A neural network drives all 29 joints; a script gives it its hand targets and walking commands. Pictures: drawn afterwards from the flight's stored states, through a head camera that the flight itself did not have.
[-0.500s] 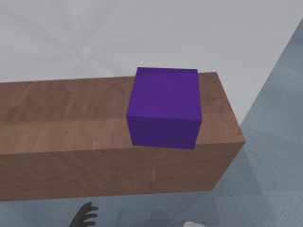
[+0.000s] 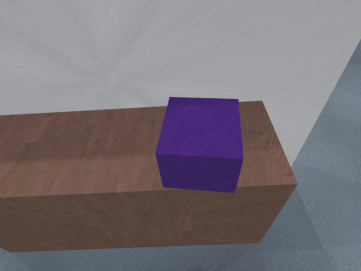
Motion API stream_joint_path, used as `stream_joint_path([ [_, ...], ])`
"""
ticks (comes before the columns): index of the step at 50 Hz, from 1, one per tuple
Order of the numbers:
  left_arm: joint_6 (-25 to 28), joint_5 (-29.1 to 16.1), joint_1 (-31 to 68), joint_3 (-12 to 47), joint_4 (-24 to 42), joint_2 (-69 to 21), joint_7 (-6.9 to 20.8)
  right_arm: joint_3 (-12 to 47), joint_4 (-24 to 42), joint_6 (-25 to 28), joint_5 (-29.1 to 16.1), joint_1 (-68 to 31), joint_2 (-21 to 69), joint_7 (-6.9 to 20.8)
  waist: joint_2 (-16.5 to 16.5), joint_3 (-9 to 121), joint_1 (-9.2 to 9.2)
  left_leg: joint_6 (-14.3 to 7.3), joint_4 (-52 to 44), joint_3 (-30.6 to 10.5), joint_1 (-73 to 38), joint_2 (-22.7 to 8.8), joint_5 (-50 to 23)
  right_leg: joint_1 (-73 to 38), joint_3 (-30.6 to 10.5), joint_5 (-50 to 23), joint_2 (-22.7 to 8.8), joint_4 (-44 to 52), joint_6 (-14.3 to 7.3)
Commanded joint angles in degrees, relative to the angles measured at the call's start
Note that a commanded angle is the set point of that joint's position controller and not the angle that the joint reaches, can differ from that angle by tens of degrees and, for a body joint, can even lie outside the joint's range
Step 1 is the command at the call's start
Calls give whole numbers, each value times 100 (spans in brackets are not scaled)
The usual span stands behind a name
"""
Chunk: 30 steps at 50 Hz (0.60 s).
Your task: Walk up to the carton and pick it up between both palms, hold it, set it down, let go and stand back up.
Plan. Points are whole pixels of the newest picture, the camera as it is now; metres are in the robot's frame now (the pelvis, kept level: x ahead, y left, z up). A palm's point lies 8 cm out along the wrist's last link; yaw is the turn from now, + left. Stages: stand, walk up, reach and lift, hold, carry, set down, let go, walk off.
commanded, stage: walk up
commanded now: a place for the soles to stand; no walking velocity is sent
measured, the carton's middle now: (200, 143) +0.53 -0.01 -0.08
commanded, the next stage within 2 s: none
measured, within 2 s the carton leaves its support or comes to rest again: neither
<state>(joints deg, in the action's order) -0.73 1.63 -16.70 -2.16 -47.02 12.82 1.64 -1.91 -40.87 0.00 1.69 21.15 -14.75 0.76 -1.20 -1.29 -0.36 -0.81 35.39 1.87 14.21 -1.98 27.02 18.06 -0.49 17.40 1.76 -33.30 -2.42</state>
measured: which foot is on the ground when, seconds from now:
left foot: down 0.00-0.50, up 0.52-0.68, down 0.70-1.00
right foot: down 0.00-0.14, up 0.16-0.44, down 0.46-1.00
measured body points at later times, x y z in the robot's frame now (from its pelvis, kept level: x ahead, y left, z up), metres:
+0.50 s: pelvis +0.12 +0.01 -0.02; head +0.14 +0.00 +0.43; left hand +0.24 +0.26 -0.13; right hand +0.07 -0.24 -0.16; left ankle +0.03 +0.13 -0.73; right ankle +0.23 -0.10 -0.73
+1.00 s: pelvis +0.16 +0.03 -0.01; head +0.19 +0.04 +0.44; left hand +0.25 +0.30 -0.13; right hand +0.32 -0.23 -0.11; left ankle +0.13 +0.14 -0.73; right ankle +0.23 -0.10 -0.73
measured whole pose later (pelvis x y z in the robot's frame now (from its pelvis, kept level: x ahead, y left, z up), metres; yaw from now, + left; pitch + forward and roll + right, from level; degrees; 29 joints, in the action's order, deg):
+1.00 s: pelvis +0.16 +0.03 -0.01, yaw +4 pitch -2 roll -1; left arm -1.3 -0.2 -11.1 -0.8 -44.2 15.8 0.2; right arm -1.3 -38.8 -1.5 -0.6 11.0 -16.0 0.8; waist 0.4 -5.9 -1.2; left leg -0.2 39.1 0.3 14.4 -0.7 22.5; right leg 20.2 3.6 13.9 -2.8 -36.5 0.8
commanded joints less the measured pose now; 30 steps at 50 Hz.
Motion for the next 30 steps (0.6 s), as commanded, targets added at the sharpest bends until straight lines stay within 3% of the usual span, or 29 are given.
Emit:
stream_joint_path([
  [1, 181, 143, -652, -458, 423, 1397, -150, -302, 573, 137, 99, 325, -635, 46, 991, -769, -264, -175, 641, -15, 1765, -71, -29, -557, -2957, 3181, -1943, 2191, -1095],
  [2, 196, 169, -723, -464, 409, 1362, -173, -332, 590, 168, 72, 332, -665, 56, 973, -611, -305, -158, 691, -119, 1734, -138, -12, -635, -2869, 2884, -1979, 2210, -1112],
  [3, 183, 174, -621, -455, 418, 1341, -181, -377, 573, 188, 49, 448, -674, 69, 925, -451, -218, -164, 581, -135, 1384, -141, 71, -419, -2662, 2805, -1919, 2175, -1036],
  [4, 156, 149, -358, -434, 467, 1310, -169, -416, 539, 217, 34, 715, -639, 87, 946, -321, -11, -203, 197, -111, 722, -123, -2, 29, -2281, 2769, -1748, 2056, -883],
  [5, 119, 92, 93, -390, 570, 1233, -138, -448, 436, 262, 24, 1204, -563, 94, 911, -223, 342, -290, -425, 1, -374, -30, -448, 814, -1667, 2758, -1416, 1767, -620],
  [6, 91, 42, 506, -321, 710, 1025, -103, -518, 273, 314, 47, 1775, -591, 61, 627, -169, 734, -353, -931, -26, -1532, 117, -602, 1759, -958, 2803, -891, 1043, -280],
  [7, 88, 19, 617, -176, 881, 504, -73, -628, 121, 335, 124, 2175, -946, -5, -535, -233, 988, -546, -1694, -1336, -2179, -613, 555, 2775, -70, 2401, -161, -742, 119],
  [8, 124, -71, 444, -110, 1058, 211, -66, -649, 192, 315, 200, 1803, -1415, -88, -1063, -645, 759, -1001, -2836, -3889, -1549, -2070, 2773, 3341, 441, 1589, 267, -2116, 399],
  [9, 104, 10, 276, -217, 1026, 641, -63, -633, 63, 255, 226, 1504, -1461, -202, -280, -1240, 574, -1459, -3015, -4035, -757, -2458, 2889, 3050, -286, 1260, -344, -2400, 270],
  [10, 95, -4, -7, -236, 895, 739, -13, -517, 92, 268, 205, 1283, -1139, -226, -100, -1273, 382, -1411, -2777, -3510, -861, -2082, 2255, 3033, -327, 916, -405, -2514, 288],
  [11, 135, 2, -23, -262, 865, 755, 14, -468, 87, 299, 202, 1177, -1079, -224, -163, -1308, 376, -1344, -2670, -2994, -734, -1908, 1638, 2896, -301, 707, -470, -2489, 295],
  [16, 231, 58, 164, -230, 1019, 556, 71, -360, -67, 373, 60, 899, -958, -142, -789, -1110, 332, -1191, -2353, -1424, -390, -1353, -939, 1735, 52, 26, -648, -1458, 371],
  [18, 256, 32, 232, -192, 1064, 427, 36, -321, -56, 332, 41, 830, -949, -119, -891, -994, 277, -1051, -1778, -782, -49, -1092, -2675, 893, 328, -273, -498, -873, 295],
  [19, 267, 37, 136, -190, 1040, 404, 2, -317, -39, 292, 31, 812, -988, -112, -889, -837, 233, -975, -1395, -580, 92, -1003, -3286, 418, 458, -506, -372, -708, 239],
  [20, 275, 57, -45, -203, 989, 431, -37, -306, -20, 245, 0, 770, -1019, -112, -717, -681, 145, -865, -974, -448, 298, -918, -3454, -127, 575, -905, -256, -459, 170],
  [22, 314, 98, -677, -285, 837, 736, -162, -223, 50, 188, -100, 818, -984, -98, -94, -259, -97, -517, -78, -326, 850, -621, -3196, -1444, 518, -1817, -100, 38, -7],
  [23, 321, 108, -915, -342, 846, 1003, -218, -140, 97, 189, -130, 967, -872, -83, 292, 14, -235, -310, 591, -135, 1118, -418, -2897, -1947, 41, -2124, -512, 144, -211],
  [24, 328, 184, -1220, -420, 960, 1379, -279, -23, 187, 152, -88, 1296, -590, -91, 1176, 612, -350, 30, 2138, 199, 1362, 21, -1084, -2300, -1831, -2264, -2002, 585, -738],
  [25, 210, -43, -1076, -485, 951, 1598, -343, -77, 102, -57, -132, 1671, -651, -186, 1306, 873, -302, 229, 2882, -54, 851, 306, 1042, -1630, -3102, -1678, -2851, 1217, -1633],
  [26, 140, -126, -632, -421, 1028, 1413, -384, -132, 53, -226, -46, 1310, -796, -239, 858, 651, -214, 202, 3227, -449, 905, -5, 1082, -1018, -3179, -470, -2808, 1428, -1736],
  [27, 88, -138, -312, -339, 1112, 1269, -401, -141, 127, -273, -38, 1039, -766, -232, 793, 229, -244, 203, 3222, -518, 1024, -35, 1084, -615, -2652, -206, -2510, 1566, -1607],
  [30, 42, -10, 300, -251, 1122, 1188, -432, -135, 57, -235, -102, 1023, -580, -209, 1089, -61, -1, 250, 2078, -555, 779, -246, 966, -73, -1579, -537, -2112, 1345, -1222],
])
